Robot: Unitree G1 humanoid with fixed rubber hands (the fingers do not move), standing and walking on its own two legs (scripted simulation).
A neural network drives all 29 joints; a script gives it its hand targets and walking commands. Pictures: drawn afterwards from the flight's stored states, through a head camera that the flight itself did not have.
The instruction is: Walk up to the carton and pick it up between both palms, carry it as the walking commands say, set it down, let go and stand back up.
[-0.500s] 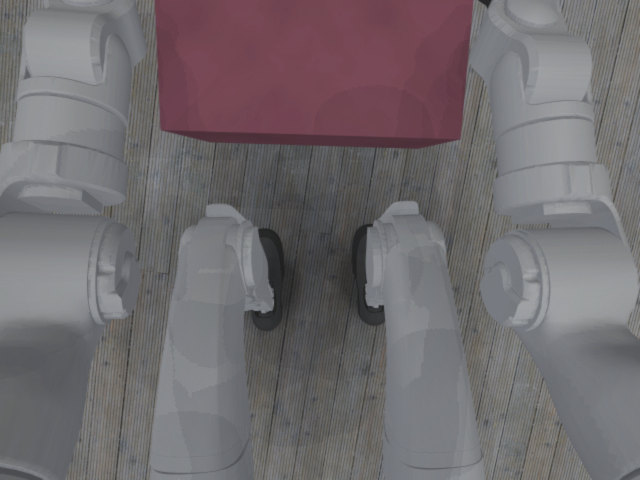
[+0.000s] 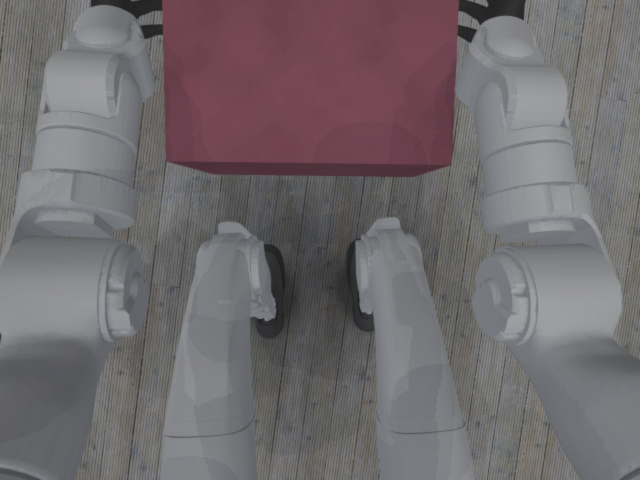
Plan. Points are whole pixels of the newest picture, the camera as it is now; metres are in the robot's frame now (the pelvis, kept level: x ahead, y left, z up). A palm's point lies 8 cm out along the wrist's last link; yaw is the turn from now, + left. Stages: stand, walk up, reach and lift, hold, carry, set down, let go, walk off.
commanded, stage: reach and lift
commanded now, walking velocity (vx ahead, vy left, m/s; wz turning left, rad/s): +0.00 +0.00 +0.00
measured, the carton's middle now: (312, 53) +0.54 +0.00 -0.13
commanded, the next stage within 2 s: none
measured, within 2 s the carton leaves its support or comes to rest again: neither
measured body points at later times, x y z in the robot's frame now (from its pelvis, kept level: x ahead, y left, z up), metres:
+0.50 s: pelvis +0.00 +0.00 +0.06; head +0.26 -0.01 +0.42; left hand +0.52 +0.17 +0.02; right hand +0.51 -0.18 +0.02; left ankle +0.17 +0.10 -0.51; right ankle +0.18 -0.11 -0.51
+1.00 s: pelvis +0.01 +0.00 +0.13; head +0.23 -0.01 +0.52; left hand +0.50 +0.17 +0.09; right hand +0.48 -0.18 +0.10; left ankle +0.17 +0.10 -0.51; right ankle +0.18 -0.11 -0.51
